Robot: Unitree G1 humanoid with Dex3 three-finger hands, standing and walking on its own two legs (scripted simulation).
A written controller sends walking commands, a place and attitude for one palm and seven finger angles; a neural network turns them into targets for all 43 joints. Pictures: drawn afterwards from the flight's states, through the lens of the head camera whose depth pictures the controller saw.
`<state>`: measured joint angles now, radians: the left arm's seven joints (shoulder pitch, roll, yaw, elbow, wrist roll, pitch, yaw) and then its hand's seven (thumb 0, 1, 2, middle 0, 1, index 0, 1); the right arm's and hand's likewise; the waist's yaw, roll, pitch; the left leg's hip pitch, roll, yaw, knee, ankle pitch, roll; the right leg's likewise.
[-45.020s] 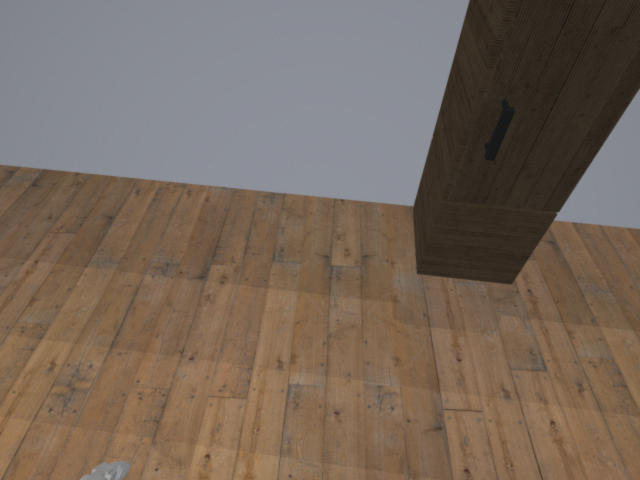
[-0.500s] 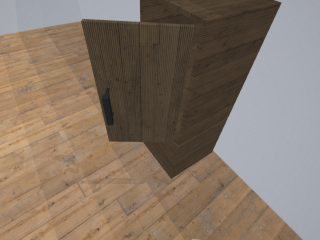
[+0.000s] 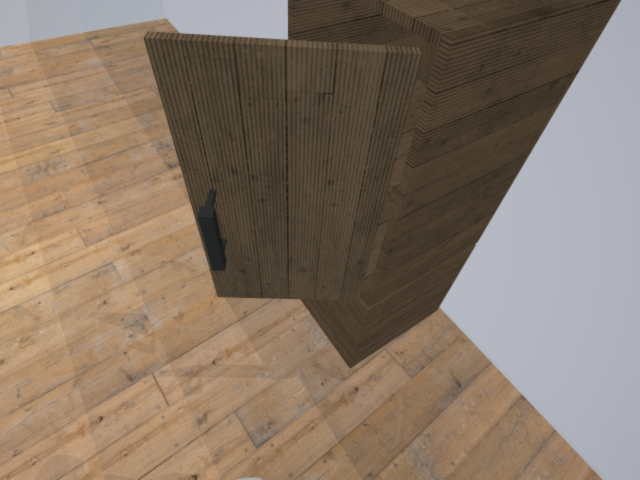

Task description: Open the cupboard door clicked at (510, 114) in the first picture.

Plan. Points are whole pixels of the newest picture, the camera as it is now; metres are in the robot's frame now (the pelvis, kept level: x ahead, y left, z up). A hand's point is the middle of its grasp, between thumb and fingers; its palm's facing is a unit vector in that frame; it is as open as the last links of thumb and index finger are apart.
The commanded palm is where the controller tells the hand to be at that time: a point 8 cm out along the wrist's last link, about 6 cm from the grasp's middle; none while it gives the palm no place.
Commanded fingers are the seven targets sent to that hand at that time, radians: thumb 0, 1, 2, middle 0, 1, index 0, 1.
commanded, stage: come to a stop and stand still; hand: left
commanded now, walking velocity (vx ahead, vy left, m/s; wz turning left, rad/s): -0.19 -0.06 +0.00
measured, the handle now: (215, 231) +0.51 +0.20 -0.06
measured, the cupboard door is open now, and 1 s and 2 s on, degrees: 56 56 56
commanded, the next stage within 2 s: look again from close up in 1.22 s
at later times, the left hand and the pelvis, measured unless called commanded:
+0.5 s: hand out of the picture -0.01 +0.15 -0.15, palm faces +0.01 -0.97 -0.22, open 7.3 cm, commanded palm none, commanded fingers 0.00 0.90 0.90 -0.20 -0.30 -0.20 -0.30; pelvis -0.04 -0.03 +0.01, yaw -2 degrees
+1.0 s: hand out of the picture -0.01 +0.18 -0.16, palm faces +0.01 -0.98 -0.19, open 7.3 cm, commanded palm none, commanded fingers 0.00 0.90 0.90 -0.20 -0.30 -0.20 -0.30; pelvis -0.02 +0.01 +0.01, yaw -2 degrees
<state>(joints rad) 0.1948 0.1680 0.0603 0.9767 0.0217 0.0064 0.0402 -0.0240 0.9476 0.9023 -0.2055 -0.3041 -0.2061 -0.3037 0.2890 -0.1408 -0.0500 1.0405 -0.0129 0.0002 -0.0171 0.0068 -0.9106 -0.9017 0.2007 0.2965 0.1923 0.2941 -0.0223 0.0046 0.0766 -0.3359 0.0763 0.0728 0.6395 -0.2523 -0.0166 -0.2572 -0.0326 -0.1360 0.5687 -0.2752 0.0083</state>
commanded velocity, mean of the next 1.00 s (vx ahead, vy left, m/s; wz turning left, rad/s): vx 0.03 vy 0.01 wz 0.00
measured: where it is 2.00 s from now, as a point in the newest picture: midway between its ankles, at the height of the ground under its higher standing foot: outside the picture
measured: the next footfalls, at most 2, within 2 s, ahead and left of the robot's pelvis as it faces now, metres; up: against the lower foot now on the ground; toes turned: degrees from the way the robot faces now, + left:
right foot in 0.40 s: -0.01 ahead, -0.13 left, +0.00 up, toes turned -6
left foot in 0.76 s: +0.01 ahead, +0.11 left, +0.00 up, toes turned +3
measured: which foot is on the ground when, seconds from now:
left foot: down 0.00-0.40, up 0.42-0.74, down 0.76-1.00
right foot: down 0.00-0.02, up 0.04-0.38, down 0.40-1.00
